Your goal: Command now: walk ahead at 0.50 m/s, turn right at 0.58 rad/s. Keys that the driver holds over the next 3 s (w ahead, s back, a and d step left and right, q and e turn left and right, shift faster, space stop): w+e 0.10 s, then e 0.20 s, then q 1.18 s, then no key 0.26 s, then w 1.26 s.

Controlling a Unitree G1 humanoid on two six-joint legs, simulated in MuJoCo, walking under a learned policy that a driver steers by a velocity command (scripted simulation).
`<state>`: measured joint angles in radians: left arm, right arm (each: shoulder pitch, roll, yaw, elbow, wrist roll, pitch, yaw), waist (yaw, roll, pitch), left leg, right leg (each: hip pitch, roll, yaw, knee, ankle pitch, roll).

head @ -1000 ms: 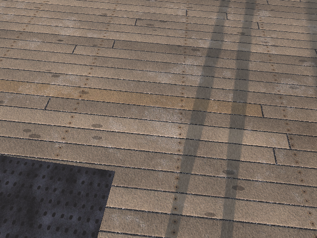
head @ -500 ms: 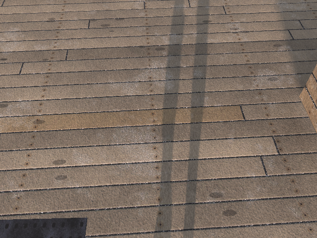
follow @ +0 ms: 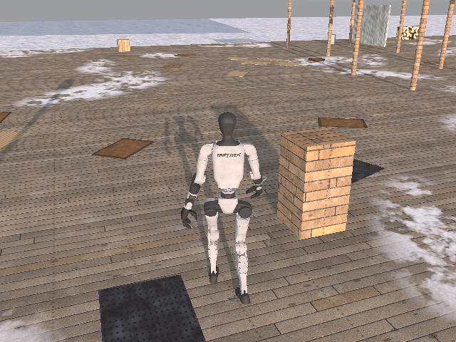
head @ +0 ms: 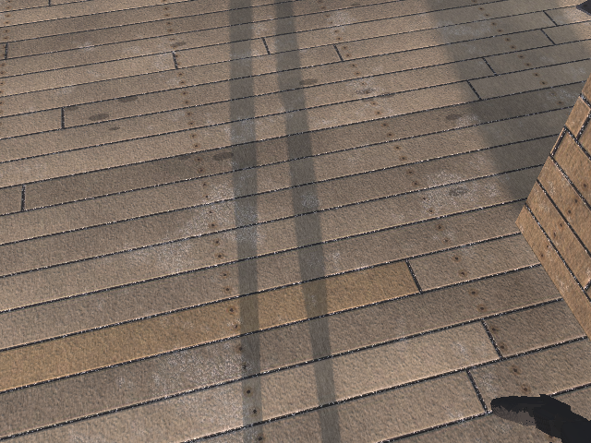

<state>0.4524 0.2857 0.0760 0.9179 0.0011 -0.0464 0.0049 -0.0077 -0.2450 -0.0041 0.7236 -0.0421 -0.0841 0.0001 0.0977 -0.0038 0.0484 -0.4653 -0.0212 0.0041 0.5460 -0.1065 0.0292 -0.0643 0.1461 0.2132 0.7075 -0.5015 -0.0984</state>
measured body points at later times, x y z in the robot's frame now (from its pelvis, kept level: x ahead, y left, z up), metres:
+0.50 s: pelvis +0.20 -0.02 +0.01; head +0.24 -0.04 +0.45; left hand +0.43 +0.16 -0.09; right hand +0.17 -0.27 -0.14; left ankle +0.12 +0.12 -0.68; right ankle +0.27 -0.11 -0.72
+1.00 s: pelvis +0.21 +0.01 +0.02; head +0.22 +0.04 +0.47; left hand +0.31 +0.29 -0.12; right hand +0.30 -0.26 -0.09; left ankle +0.20 +0.09 -0.72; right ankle +0.24 -0.12 -0.66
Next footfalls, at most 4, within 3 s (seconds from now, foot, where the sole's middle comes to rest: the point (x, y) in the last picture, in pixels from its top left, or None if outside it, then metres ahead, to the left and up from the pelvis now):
0.44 right None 0.31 -0.12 -0.76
0.88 left None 0.24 0.09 -0.76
1.38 right None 0.28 -0.10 -0.76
1.80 left None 0.17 0.08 -0.76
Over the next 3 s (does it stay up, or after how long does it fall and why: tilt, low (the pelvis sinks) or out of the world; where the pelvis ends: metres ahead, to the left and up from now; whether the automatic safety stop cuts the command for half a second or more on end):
stays up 0.67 0.20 0.02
